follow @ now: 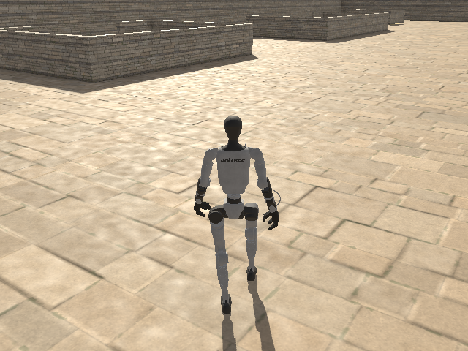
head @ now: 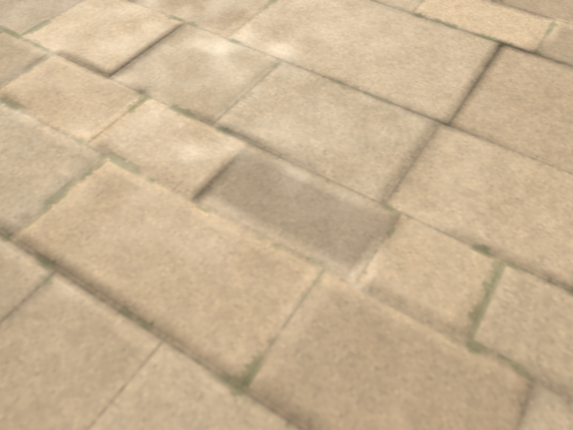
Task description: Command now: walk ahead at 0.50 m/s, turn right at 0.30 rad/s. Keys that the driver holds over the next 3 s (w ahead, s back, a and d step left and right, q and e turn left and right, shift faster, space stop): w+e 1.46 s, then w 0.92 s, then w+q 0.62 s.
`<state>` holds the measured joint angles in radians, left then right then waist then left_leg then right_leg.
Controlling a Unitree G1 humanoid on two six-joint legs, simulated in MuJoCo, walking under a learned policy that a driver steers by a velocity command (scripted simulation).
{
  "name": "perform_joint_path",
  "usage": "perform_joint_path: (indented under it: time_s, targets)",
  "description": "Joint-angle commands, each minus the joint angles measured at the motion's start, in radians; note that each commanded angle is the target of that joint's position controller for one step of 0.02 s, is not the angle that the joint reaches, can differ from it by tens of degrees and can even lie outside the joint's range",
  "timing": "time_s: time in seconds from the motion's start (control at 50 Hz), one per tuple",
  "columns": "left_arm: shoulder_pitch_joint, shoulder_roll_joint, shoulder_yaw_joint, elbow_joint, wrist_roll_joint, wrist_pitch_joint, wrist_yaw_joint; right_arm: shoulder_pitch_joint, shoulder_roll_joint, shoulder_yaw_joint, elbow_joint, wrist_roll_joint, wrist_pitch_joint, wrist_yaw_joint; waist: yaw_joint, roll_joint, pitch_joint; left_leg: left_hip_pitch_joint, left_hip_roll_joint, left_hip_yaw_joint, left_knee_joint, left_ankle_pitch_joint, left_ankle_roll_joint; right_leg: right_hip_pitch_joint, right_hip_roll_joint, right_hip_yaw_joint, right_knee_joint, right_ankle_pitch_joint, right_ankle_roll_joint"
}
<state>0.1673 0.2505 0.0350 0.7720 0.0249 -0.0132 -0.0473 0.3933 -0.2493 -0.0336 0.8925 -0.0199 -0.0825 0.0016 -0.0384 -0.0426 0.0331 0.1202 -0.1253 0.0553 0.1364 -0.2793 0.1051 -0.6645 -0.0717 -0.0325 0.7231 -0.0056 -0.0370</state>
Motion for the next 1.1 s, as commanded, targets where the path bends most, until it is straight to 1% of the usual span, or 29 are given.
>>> perform_joint_path:
  time_s: [0.02,0.06,0.08,0.1,0.12,0.14,0.16,0.18,0.2,0.22,0.24,0.28,0.32,0.42,0.52,0.58,0.6,0.62,0.64,0.66,0.68,0.7,0.72,0.74,0.78,0.84,0.94,1.04,1.1]
  targets:
    - [-0.132,0.052,0.004,-0.105,0.004,-0.022,-0.006,0.035,-0.122,-0.018,-0.016,-0.007,-0.011,-0.018,-0.014,0.089,0.072,-0.003,0.319,-0.008,0.037,0.758,0.028,0.014,0.049,-0.048,-0.095,-0.031,-0.043]
    - [-0.066,0.069,0.011,-0.092,0.005,-0.021,0.002,0.016,-0.152,-0.020,-0.010,-0.012,-0.010,-0.030,0.024,0.124,0.014,0.040,0.328,0.025,0.179,1.109,0.005,0.131,0.115,-0.099,-0.113,-0.134,-0.084]
    - [0.016,0.088,0.019,-0.071,0.007,-0.023,0.006,0.007,-0.171,-0.024,-0.009,-0.017,-0.004,-0.035,0.062,0.140,-0.037,0.053,0.331,0.037,0.310,1.231,-0.001,0.212,0.148,-0.109,-0.123,-0.188,-0.106]
    - [0.147,0.113,0.031,-0.032,0.011,-0.030,0.011,-0.004,-0.187,-0.028,-0.014,-0.020,0.004,-0.038,0.119,0.140,-0.107,0.021,0.327,0.049,0.496,1.209,-0.005,0.355,0.171,-0.096,-0.175,-0.197,-0.132]
    - [0.299,0.155,0.051,0.008,0.026,-0.036,0.020,-0.034,-0.193,-0.027,-0.035,-0.011,0.005,-0.038,0.199,0.100,-0.186,-0.148,0.302,0.078,0.749,0.976,-0.015,0.595,0.109,0.006,-0.236,-0.178,-0.179]
    - [0.361,0.295,0.092,0.006,0.034,-0.031,0.034,0.021,-0.103,-0.007,-0.093,0.015,-0.006,-0.021,0.166,-0.130,-0.301,-0.539,0.136,0.103,1.176,0.300,-0.065,0.921,-0.190,0.471,-0.235,-0.147,-0.335]
    - [0.313,0.274,0.089,0.005,-0.012,-0.024,0.026,-0.010,-0.131,-0.014,-0.107,-0.005,-0.014,-0.012,0.138,-0.103,-0.352,-0.751,0.030,-0.075,1.342,-0.219,-0.065,0.986,-0.274,0.812,-0.372,-0.044,-0.406]
    - [0.244,0.249,0.085,0.003,-0.028,-0.019,0.027,-0.079,-0.130,-0.010,-0.132,-0.012,-0.022,-0.004,0.113,-0.019,-0.203,-0.828,0.113,-0.149,1.318,-0.124,-0.058,0.863,-0.242,0.654,-0.397,-0.103,-0.370]
    - [0.194,0.192,0.071,-0.004,-0.024,-0.016,0.028,-0.107,-0.130,-0.005,-0.144,-0.006,-0.031,0.001,0.089,0.045,-0.097,-0.817,0.154,-0.127,1.238,-0.058,-0.062,0.718,-0.213,0.548,-0.434,-0.078,-0.331]
    - [0.161,0.156,0.060,-0.005,-0.021,-0.017,0.029,-0.113,-0.124,-0.006,-0.143,-0.009,-0.025,0.002,0.053,0.083,-0.028,-0.777,0.184,-0.119,1.154,-0.044,-0.071,0.601,-0.162,0.467,-0.460,-0.014,-0.290]
    - [0.140,0.135,0.053,-0.003,-0.025,-0.021,0.033,-0.101,-0.118,-0.003,-0.148,-0.024,-0.005,0.001,0.021,0.073,-0.003,-0.724,0.201,-0.115,1.096,-0.043,-0.089,0.513,-0.115,0.402,-0.481,0.043,-0.265]
    - [0.146,0.146,0.053,-0.002,-0.025,-0.038,0.031,-0.078,-0.097,0.003,-0.150,-0.036,0.032,0.007,0.003,0.034,-0.023,-0.671,0.208,-0.090,1.027,-0.031,-0.118,0.450,-0.066,0.332,-0.501,0.121,-0.256]
    - [0.170,0.172,0.061,0.005,-0.027,-0.046,0.031,-0.119,-0.088,0.005,-0.172,-0.034,0.044,0.011,0.007,0.018,-0.020,-0.691,0.212,-0.069,0.945,0.027,-0.142,0.428,-0.035,0.300,-0.519,0.138,-0.249]
    - [0.263,0.182,0.068,0.019,-0.031,-0.040,0.037,-0.324,-0.083,0.010,-0.241,-0.025,0.044,0.016,0.086,-0.016,-0.003,-0.776,0.200,-0.058,0.682,0.229,-0.169,0.517,0.003,0.307,-0.499,0.149,-0.187]
    - [0.325,0.195,0.074,0.018,-0.014,-0.033,0.050,-0.458,-0.090,0.019,-0.292,-0.014,0.027,0.022,0.139,-0.028,-0.007,-0.782,0.152,-0.063,0.514,0.242,-0.152,0.646,-0.026,0.377,-0.416,0.246,-0.182]
    - [0.258,0.217,0.079,-0.007,-0.007,-0.035,0.060,-0.380,-0.126,0.010,-0.282,-0.008,0.014,0.016,0.080,-0.045,-0.021,-0.597,0.123,-0.086,0.403,0.168,-0.115,0.620,-0.046,0.423,-0.348,0.292,-0.140]
    - [0.226,0.225,0.080,-0.016,-0.007,-0.038,0.057,-0.290,-0.149,0.000,-0.255,-0.006,0.009,0.008,0.038,-0.045,-0.056,-0.460,0.097,-0.076,0.379,0.126,-0.097,0.587,-0.029,0.423,-0.275,0.370,-0.119]
    - [0.209,0.220,0.076,-0.017,-0.015,-0.045,0.049,-0.161,-0.176,-0.013,-0.222,-0.011,-0.003,-0.004,-0.031,0.002,-0.122,-0.273,0.112,-0.085,0.315,0.148,-0.071,0.540,0.027,0.380,-0.110,0.381,-0.094]
    - [0.217,0.158,0.057,-0.040,-0.028,-0.055,0.038,-0.010,-0.243,-0.031,-0.213,-0.032,-0.012,-0.022,-0.087,0.102,-0.263,-0.040,0.307,-0.275,0.281,-0.041,-0.021,0.431,0.087,0.310,0.147,0.170,-0.069]
    - [0.322,0.070,0.039,-0.071,-0.052,-0.052,0.040,0.006,-0.329,-0.052,-0.222,-0.048,0.002,-0.030,-0.028,0.325,-0.358,0.181,0.570,-0.719,0.189,-0.126,0.083,0.126,0.244,0.176,0.413,-0.519,-0.036]
    - [0.328,0.155,0.045,-0.051,-0.014,-0.038,0.048,-0.036,-0.275,-0.052,-0.220,-0.028,0.017,-0.024,0.000,0.247,-0.307,0.106,0.575,-0.843,0.162,-0.227,0.114,0.018,0.162,0.158,0.526,-0.527,-0.045]
    - [0.258,0.172,0.050,-0.041,-0.002,-0.029,0.043,-0.095,-0.180,-0.031,-0.232,-0.020,0.019,-0.020,0.003,0.120,-0.170,-0.026,0.526,-0.681,0.148,-0.219,0.093,0.011,0.114,0.151,0.537,-0.429,-0.041]
    - [0.207,0.156,0.046,-0.047,-0.001,-0.026,0.034,-0.131,-0.130,-0.018,-0.226,-0.018,0.017,-0.016,0.010,0.073,-0.088,-0.130,0.468,-0.525,0.124,-0.100,0.071,0.029,0.083,0.138,0.496,-0.364,-0.032]
    - [0.188,0.143,0.046,-0.049,0.004,-0.019,0.024,-0.136,-0.117,-0.014,-0.218,-0.019,0.013,-0.016,0.022,0.110,-0.055,-0.186,0.423,-0.413,0.103,0.004,0.045,0.049,0.058,0.127,0.463,-0.340,-0.023]
    - [0.189,0.128,0.043,-0.050,0.013,0.003,0.007,-0.113,-0.117,-0.015,-0.191,-0.008,-0.002,-0.013,0.039,0.161,-0.037,-0.241,0.380,-0.278,0.079,0.176,0.033,0.081,0.042,0.109,0.445,-0.318,-0.009]
    - [0.122,0.109,0.038,-0.083,0.013,0.016,-0.009,-0.083,-0.127,-0.023,-0.168,0.004,-0.023,-0.003,0.044,0.151,-0.032,-0.228,0.389,-0.176,0.044,0.302,0.051,0.021,0.027,0.099,0.428,-0.257,0.002]
    - [-0.041,0.080,0.021,-0.143,0.010,0.014,-0.025,-0.049,-0.132,-0.031,-0.134,0.001,-0.019,0.001,0.022,0.135,0.012,-0.203,0.362,-0.010,0.020,0.376,0.043,-0.043,0.011,0.055,0.239,-0.090,0.016]
    - [-0.179,0.065,0.007,-0.194,0.012,0.007,-0.042,0.000,-0.166,-0.043,-0.101,0.002,-0.010,-0.006,-0.013,0.132,0.046,-0.148,0.382,0.086,0.043,0.430,0.014,0.047,0.020,-0.038,-0.015,-0.067,-0.028]
    - [-0.172,0.081,0.014,-0.202,0.022,0.008,-0.032,0.027,-0.197,-0.050,-0.078,-0.002,0.010,-0.016,0.000,0.142,0.023,-0.062,0.398,0.142,0.180,0.755,-0.008,0.132,0.083,-0.095,-0.088,-0.205,-0.080]
